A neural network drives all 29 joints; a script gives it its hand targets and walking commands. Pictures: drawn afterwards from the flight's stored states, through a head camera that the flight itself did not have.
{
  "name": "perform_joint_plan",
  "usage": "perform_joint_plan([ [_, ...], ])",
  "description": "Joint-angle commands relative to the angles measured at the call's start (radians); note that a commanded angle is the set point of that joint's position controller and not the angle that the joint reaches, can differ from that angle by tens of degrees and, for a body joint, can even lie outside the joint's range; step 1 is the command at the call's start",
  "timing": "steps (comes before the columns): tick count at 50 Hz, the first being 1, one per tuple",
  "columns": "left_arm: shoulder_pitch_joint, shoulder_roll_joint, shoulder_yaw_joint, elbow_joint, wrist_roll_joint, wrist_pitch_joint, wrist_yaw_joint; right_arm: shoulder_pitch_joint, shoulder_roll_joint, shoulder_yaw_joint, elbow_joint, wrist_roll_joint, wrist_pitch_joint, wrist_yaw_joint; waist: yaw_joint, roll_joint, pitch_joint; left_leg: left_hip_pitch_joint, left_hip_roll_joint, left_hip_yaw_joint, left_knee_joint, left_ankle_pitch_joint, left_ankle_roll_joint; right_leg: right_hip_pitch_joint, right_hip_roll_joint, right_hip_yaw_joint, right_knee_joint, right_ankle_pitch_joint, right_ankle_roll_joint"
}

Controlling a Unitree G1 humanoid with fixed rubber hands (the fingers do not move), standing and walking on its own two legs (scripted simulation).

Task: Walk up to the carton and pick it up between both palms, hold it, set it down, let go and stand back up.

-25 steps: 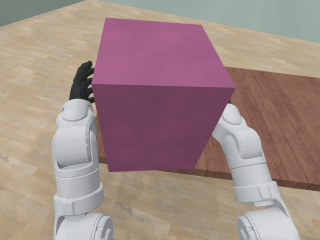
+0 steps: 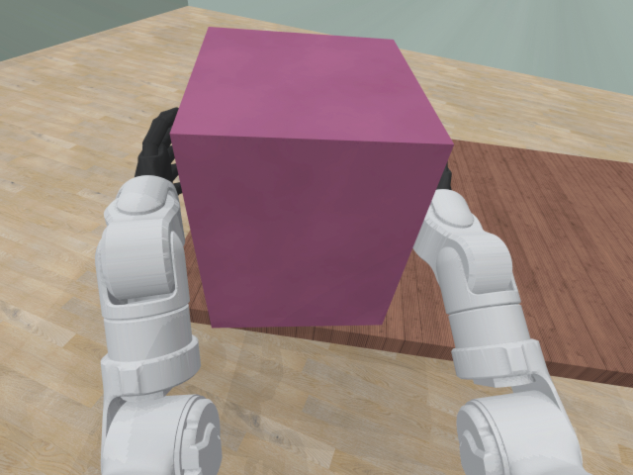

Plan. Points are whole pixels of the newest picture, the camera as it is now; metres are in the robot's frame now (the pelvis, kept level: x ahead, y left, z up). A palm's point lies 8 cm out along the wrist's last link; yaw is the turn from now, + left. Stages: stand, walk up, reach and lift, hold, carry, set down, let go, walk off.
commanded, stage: hold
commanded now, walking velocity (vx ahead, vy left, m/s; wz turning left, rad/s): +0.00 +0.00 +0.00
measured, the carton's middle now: (301, 186) +0.38 +0.01 +0.23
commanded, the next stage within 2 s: none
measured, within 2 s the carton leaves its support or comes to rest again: neither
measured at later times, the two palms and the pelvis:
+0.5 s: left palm (151, 191) +0.36 +0.16 +0.23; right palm (422, 196) +0.37 -0.13 +0.22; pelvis +0.00 +0.00 +0.00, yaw +0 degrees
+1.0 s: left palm (153, 191) +0.36 +0.16 +0.23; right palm (423, 198) +0.37 -0.13 +0.22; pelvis +0.00 +0.00 +0.00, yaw +0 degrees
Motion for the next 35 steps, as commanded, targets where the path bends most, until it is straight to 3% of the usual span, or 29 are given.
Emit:
perform_joint_plan([
  [1, -0.637, -0.408, -0.434, -0.196, -0.187, -0.092, -0.132, -0.816, 0.358, 0.326, -0.330, 0.101, -0.064, 0.026, 0.008, 0.092, -0.605, 0.012, -0.038, 0.075, -0.030, 0.274, 0.016, 0.331, -0.008, 0.004, 0.037, 0.174, 0.070],
  [18, -0.619, -0.406, -0.485, -0.229, -0.213, -0.084, -0.117, -0.783, 0.339, 0.313, -0.345, 0.091, -0.069, 0.024, -0.017, 0.127, -0.573, 0.015, -0.037, 0.083, -0.031, 0.237, 0.001, 0.295, -0.002, 0.003, 0.029, 0.102, 0.066],
  [35, -0.595, -0.418, -0.499, -0.259, -0.208, -0.076, -0.110, -0.778, 0.316, 0.324, -0.369, 0.104, -0.072, 0.031, -0.013, 0.128, -0.578, 0.055, -0.032, 0.078, -0.022, 0.315, -0.015, 0.293, 0.011, 0.004, 0.023, 0.116, 0.055],
])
